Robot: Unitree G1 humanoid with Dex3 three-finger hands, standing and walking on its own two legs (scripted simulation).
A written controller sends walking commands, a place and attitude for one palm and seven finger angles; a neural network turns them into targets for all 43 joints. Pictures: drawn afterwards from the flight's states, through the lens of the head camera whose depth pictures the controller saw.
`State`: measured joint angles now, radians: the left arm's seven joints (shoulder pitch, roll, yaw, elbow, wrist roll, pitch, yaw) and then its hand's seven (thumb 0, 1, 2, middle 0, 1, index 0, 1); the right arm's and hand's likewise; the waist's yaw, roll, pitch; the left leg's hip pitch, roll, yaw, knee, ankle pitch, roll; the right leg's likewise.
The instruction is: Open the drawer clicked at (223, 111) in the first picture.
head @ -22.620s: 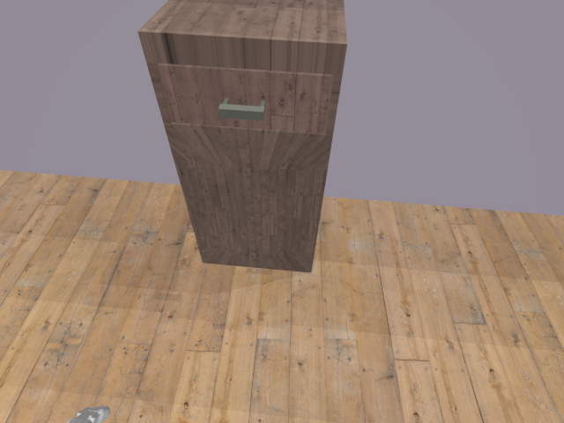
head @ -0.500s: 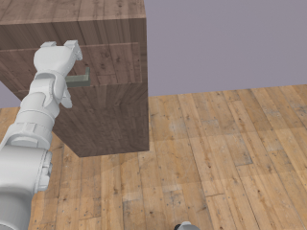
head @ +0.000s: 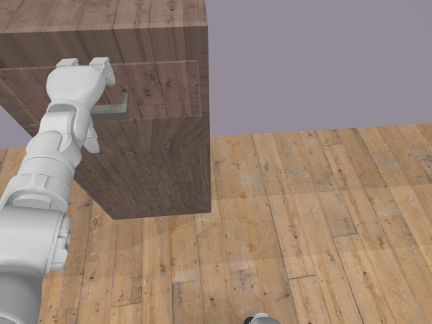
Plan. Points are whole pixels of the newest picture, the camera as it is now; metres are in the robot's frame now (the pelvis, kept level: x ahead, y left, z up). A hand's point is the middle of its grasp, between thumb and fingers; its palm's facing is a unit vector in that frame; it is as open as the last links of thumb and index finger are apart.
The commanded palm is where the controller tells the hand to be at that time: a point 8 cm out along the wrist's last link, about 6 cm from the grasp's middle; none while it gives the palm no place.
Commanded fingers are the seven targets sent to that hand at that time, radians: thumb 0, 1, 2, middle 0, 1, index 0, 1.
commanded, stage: re-aim the fingers above the handle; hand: left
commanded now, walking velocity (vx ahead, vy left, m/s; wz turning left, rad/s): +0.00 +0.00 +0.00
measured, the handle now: (103, 106) +0.56 +0.23 +0.03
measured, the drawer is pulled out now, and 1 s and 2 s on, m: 0.00 0.00 0.00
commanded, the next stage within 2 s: lower the fingers behind the handle in 0.32 s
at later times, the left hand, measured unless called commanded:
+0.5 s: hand (85, 106) +0.51 +0.24 +0.08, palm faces -0.02 +0.01 -1.00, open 13.8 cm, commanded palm +0.49 +0.23 +0.14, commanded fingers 0.00 -0.50 0.30 -0.30 -1.20 -0.30 -1.20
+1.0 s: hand (95, 117) +0.51 +0.23 +0.05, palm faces -0.02 +0.00 -1.00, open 13.7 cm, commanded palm +0.49 +0.23 +0.10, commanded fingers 0.00 -0.50 0.30 -0.30 -1.20 -0.30 -1.20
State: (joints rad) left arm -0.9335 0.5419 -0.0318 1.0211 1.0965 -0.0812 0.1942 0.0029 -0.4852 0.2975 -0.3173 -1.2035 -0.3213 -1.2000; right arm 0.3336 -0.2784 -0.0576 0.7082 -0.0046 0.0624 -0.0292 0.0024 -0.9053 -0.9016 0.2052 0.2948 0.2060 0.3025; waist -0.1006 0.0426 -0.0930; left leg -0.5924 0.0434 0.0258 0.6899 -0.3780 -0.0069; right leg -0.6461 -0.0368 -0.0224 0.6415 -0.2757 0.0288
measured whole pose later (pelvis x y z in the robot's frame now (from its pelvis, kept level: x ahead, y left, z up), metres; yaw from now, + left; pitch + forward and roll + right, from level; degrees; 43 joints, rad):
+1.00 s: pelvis +0.00 +0.01 -0.01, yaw -1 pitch +20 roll -1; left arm -0.92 0.55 -0.01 1.05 1.12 -0.08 0.26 0.00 -0.48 0.30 -0.33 -1.22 -0.33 -1.22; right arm 0.37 -0.26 -0.06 0.72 -0.02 0.06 -0.01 0.00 -0.90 -0.90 0.21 0.29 0.21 0.30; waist -0.12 0.05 -0.11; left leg -0.70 0.05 0.03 0.78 -0.42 0.00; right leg -0.75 -0.03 -0.01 0.71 -0.30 0.04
